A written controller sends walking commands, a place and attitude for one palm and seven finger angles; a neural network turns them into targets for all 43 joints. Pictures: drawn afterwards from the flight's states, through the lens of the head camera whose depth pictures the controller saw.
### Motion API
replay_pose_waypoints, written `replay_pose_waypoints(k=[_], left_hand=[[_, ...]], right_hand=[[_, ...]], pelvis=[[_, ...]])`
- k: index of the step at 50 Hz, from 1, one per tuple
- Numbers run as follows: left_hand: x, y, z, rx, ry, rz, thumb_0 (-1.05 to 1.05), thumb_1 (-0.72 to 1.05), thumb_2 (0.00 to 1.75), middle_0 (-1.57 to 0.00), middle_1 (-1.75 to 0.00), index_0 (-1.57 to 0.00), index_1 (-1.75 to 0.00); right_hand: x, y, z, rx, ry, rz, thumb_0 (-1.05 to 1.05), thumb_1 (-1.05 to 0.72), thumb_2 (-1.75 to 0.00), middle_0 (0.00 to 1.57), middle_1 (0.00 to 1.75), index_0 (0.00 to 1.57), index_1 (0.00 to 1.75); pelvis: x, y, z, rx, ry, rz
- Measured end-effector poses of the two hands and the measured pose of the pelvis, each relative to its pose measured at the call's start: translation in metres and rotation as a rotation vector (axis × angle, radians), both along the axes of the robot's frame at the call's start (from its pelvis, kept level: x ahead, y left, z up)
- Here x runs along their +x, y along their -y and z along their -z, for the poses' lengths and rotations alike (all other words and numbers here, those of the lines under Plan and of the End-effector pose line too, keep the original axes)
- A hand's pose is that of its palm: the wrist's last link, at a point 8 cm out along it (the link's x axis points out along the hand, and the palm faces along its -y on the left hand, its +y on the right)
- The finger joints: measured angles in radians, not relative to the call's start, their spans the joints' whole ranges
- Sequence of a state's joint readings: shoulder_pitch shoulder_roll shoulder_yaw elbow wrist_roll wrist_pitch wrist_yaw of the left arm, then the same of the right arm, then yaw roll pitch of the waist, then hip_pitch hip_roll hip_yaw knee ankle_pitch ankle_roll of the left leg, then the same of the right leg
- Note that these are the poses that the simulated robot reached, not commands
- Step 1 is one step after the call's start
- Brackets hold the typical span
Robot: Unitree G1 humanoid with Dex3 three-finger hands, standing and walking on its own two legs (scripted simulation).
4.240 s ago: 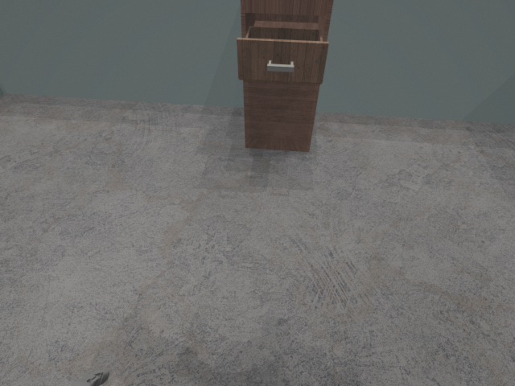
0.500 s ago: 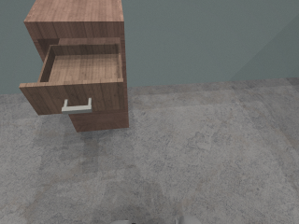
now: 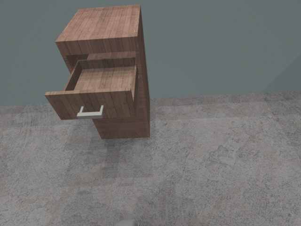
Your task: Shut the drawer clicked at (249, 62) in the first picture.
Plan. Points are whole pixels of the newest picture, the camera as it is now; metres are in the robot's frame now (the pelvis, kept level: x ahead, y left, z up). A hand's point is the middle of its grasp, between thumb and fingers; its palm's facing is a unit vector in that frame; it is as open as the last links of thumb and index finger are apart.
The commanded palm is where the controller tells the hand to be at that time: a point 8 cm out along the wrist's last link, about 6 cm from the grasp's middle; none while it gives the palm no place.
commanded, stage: take the last steps up to it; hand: left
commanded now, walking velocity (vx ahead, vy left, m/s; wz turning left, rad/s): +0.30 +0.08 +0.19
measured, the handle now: (91, 111) +0.57 +0.29 -0.08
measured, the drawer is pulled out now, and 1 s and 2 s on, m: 0.30 0.30 0.30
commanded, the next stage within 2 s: come to a stop and stand still in 1.04 s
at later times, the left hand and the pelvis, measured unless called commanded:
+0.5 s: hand out of the picture -0.07 +0.25 -0.18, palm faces +0.16 -0.97 -0.17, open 7.3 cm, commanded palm none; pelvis +0.05 +0.08 +0.00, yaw +3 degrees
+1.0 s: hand (95, 177) +0.32 +0.23 -0.17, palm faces +0.03 -0.98 -0.21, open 7.3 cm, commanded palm none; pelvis +0.22 +0.05 -0.01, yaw +2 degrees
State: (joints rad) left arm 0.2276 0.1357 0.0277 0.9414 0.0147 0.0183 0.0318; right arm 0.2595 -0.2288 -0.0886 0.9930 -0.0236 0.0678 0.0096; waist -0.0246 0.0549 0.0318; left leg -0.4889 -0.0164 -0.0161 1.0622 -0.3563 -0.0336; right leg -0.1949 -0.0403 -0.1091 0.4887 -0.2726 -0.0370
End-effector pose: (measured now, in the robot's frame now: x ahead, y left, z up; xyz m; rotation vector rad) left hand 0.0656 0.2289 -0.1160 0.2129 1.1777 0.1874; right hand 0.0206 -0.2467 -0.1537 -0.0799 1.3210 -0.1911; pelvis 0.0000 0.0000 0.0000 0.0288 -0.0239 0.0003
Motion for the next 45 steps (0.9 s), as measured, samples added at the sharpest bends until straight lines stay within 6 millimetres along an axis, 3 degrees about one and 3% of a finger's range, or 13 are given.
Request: replay_pose_waypoints(k=[5,10,17,20,22,26,33,40,43,45], left_hand=[[-0.035,-0.002,0.000,-0.004,-0.021,-0.077,0.00,0.93,0.90,-0.20,-0.30,-0.21,-0.30],[-0.089,-0.008,0.004,-0.030,-0.121,-0.158,0.00,0.92,0.90,-0.20,-0.29,-0.21,-0.30],[-0.163,-0.024,0.013,-0.097,-0.336,-0.262,0.00,0.91,0.90,-0.20,-0.29,-0.20,-0.30],[-0.179,-0.039,0.026,-0.131,-0.416,-0.281,0.00,0.91,0.90,-0.20,-0.29,-0.20,-0.30],[-0.173,-0.049,0.031,-0.140,-0.450,-0.263,0.01,0.91,0.90,-0.20,-0.29,-0.20,-0.30],[-0.122,-0.072,0.033,-0.137,-0.393,-0.206,0.01,0.91,0.90,-0.20,-0.29,-0.20,-0.30],[0.021,-0.097,0.032,-0.107,-0.139,-0.119,0.01,0.92,0.90,-0.19,-0.29,-0.20,-0.30],[0.165,-0.087,0.023,-0.072,0.022,0.006,0.00,0.92,0.90,-0.19,-0.29,-0.20,-0.30],[0.217,-0.074,0.025,-0.050,0.077,0.052,0.00,0.92,0.90,-0.19,-0.29,-0.20,-0.30],[0.238,-0.067,0.028,-0.037,0.110,0.059,0.00,0.92,0.90,-0.19,-0.29,-0.20,-0.30]], right_hand=[[0.004,0.003,-0.003,-0.006,-0.037,-0.072,0.00,-0.91,-0.90,0.20,0.30,0.20,0.30],[0.031,-0.008,-0.010,-0.011,-0.024,-0.147,0.01,-0.91,-0.90,0.19,0.30,0.20,0.30],[0.102,-0.055,-0.025,-0.028,0.103,-0.242,0.01,-0.91,-0.90,0.19,0.30,0.20,0.30],[0.126,-0.081,-0.024,-0.046,0.179,-0.255,0.00,-0.91,-0.90,0.19,0.30,0.20,0.30],[0.130,-0.096,-0.026,-0.047,0.200,-0.241,0.00,-0.91,-0.90,0.19,0.30,0.20,0.30],[0.118,-0.106,-0.031,-0.066,0.183,-0.157,-0.01,-0.94,-0.90,0.20,0.30,0.20,0.30],[0.073,-0.101,-0.025,-0.080,-0.020,-0.097,-0.02,-0.94,-0.90,0.20,0.30,0.20,0.30],[0.037,-0.108,-0.008,-0.007,-0.243,0.001,0.00,-0.92,-0.90,0.20,0.30,0.20,0.30],[0.037,-0.107,0.003,0.031,-0.318,0.036,0.00,-0.91,-0.90,0.20,0.30,0.20,0.30],[0.048,-0.103,0.010,0.052,-0.347,0.049,0.00,-0.91,-0.90,0.20,0.30,0.20,0.30]], pelvis=[[-0.001,0.003,-0.003,0.002,-0.001,-0.045],[0.002,-0.007,-0.006,0.001,-0.011,-0.073],[0.015,-0.040,-0.005,-0.013,-0.024,-0.077],[0.026,-0.061,0.006,-0.041,-0.022,-0.072],[0.033,-0.070,0.007,-0.034,-0.011,-0.058],[0.053,-0.083,0.001,-0.036,-0.002,-0.051],[0.092,-0.090,-0.002,-0.021,0.006,-0.051],[0.144,-0.079,0.009,-0.009,0.005,-0.036],[0.173,-0.067,0.020,-0.011,0.006,-0.031],[0.188,-0.059,0.026,-0.013,0.011,-0.026]])
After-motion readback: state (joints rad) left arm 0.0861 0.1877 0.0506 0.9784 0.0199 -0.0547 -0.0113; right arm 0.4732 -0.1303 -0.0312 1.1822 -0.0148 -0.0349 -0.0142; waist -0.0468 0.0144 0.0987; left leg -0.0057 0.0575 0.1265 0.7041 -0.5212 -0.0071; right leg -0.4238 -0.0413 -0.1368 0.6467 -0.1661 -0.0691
